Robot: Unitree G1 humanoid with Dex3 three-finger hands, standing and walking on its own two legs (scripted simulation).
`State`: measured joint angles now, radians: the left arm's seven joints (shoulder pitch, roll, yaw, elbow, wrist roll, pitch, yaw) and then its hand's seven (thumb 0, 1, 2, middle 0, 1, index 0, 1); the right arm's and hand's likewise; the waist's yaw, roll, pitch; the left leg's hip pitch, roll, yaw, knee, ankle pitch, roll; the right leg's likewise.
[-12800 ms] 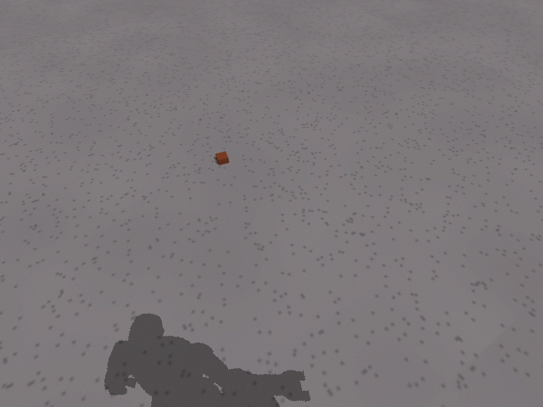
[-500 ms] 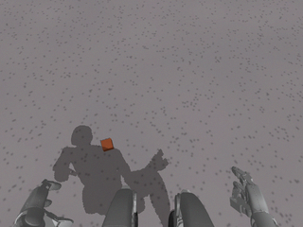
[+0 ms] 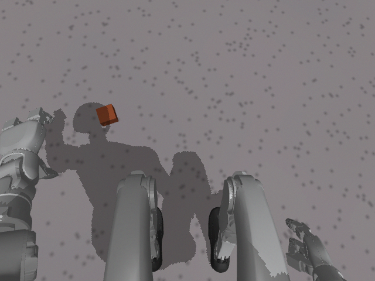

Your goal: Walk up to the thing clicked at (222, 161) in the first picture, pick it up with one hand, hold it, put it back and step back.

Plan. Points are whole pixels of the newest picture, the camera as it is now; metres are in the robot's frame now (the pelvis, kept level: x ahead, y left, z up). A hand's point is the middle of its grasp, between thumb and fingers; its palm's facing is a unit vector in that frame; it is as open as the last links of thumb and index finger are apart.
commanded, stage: rise first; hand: left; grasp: from above
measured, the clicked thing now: (107, 115) +0.55 +0.32 -0.42
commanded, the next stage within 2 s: none
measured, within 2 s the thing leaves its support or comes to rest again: neither
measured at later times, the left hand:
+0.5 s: hand (65, 132) +0.43 +0.37 -0.24, palm faces -0.40 -0.16 -0.90, open 13.5 cm
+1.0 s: hand (75, 123) +0.47 +0.36 -0.29, palm faces -0.38 -0.20 -0.90, open 13.1 cm
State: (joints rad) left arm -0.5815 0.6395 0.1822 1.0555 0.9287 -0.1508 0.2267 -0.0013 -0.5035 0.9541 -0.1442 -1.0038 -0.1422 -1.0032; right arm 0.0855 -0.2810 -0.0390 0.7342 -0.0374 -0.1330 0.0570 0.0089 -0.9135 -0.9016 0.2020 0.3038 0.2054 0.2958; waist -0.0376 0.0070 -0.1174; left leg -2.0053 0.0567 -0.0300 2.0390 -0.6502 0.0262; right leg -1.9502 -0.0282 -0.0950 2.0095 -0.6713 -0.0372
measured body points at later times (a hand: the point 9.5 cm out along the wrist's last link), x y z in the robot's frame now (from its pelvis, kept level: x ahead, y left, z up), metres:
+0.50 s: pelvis -0.01 +0.01 -0.08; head +0.24 +0.07 +0.29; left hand +0.45 +0.37 -0.19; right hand +0.05 -0.27 -0.19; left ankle +0.09 +0.12 -0.41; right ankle +0.09 -0.11 -0.41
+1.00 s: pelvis +0.01 +0.01 -0.11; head +0.29 +0.07 +0.24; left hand +0.49 +0.37 -0.24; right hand +0.04 -0.26 -0.21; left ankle +0.09 +0.12 -0.41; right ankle +0.09 -0.11 -0.41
